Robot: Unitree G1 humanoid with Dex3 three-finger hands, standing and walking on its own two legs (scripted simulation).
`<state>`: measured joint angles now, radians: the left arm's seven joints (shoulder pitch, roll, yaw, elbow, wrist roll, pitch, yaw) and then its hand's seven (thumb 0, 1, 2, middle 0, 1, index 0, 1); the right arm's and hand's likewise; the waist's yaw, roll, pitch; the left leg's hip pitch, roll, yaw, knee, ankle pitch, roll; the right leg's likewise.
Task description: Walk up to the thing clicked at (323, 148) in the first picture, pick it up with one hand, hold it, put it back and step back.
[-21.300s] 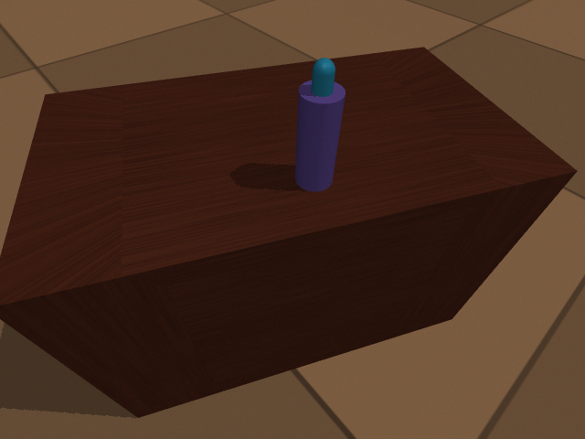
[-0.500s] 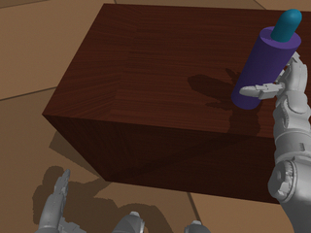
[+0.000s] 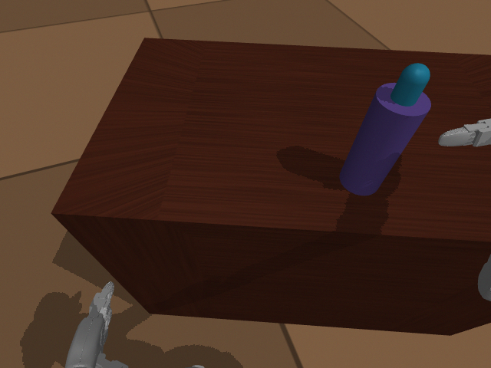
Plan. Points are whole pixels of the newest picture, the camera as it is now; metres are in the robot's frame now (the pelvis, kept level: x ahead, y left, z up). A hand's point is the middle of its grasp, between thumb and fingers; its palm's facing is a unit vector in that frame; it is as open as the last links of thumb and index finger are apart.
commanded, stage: sink last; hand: right
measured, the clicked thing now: (383, 134) +0.47 -0.19 +0.12
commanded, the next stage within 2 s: home in 1.12 s
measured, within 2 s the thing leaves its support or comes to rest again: neither
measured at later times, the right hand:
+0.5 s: hand out of the picture +0.31 -0.30 +0.16, palm faces +0.40 +0.84 -0.37, open 17.4 cm
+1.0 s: hand out of the picture +0.16 -0.25 +0.17, palm faces +0.47 +0.77 -0.44, open 17.5 cm
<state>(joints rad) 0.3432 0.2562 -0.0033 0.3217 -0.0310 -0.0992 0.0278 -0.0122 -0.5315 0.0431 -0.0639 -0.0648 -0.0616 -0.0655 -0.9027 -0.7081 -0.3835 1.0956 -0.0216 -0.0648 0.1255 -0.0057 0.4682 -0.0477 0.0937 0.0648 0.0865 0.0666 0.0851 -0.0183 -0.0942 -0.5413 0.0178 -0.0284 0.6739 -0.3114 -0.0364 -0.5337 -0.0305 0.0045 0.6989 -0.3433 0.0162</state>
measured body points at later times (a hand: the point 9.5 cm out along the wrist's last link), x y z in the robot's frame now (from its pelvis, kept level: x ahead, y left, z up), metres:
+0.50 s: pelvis +0.03 -0.01 +0.01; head +0.03 +0.01 +0.46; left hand +0.19 +0.25 -0.06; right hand +0.29 -0.34 +0.19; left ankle +0.01 +0.14 -0.72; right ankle +0.00 -0.13 -0.72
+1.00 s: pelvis -0.01 +0.02 +0.01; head -0.01 +0.05 +0.46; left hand +0.17 +0.28 -0.07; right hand +0.13 -0.29 +0.20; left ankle +0.01 +0.14 -0.72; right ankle +0.00 -0.13 -0.72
